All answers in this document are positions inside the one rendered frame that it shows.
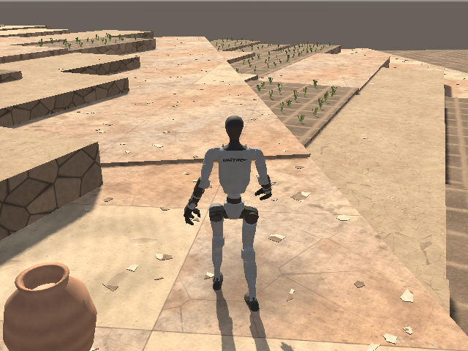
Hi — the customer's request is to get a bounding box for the robot left hand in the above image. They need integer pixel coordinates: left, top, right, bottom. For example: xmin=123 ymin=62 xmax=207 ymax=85
xmin=184 ymin=205 xmax=200 ymax=225

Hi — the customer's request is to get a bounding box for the left robot upper arm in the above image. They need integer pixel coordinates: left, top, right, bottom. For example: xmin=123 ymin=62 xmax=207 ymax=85
xmin=198 ymin=147 xmax=219 ymax=189

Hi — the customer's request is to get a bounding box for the robot right forearm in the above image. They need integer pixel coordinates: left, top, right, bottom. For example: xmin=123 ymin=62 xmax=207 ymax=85
xmin=261 ymin=174 xmax=272 ymax=194

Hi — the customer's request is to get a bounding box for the right robot upper arm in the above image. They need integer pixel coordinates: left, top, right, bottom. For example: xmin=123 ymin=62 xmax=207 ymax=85
xmin=249 ymin=147 xmax=269 ymax=185

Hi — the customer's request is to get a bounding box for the right robot foot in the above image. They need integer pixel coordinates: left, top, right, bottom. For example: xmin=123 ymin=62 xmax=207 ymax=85
xmin=244 ymin=292 xmax=260 ymax=312

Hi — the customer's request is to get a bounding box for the humanoid robot torso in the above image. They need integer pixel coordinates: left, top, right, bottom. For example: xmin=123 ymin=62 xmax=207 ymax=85
xmin=217 ymin=144 xmax=252 ymax=219

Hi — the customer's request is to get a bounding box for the robot left forearm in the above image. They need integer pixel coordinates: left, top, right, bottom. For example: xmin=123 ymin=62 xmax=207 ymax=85
xmin=187 ymin=177 xmax=205 ymax=210

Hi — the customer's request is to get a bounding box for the robot right hand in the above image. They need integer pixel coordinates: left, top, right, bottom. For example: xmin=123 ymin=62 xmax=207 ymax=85
xmin=255 ymin=188 xmax=272 ymax=200

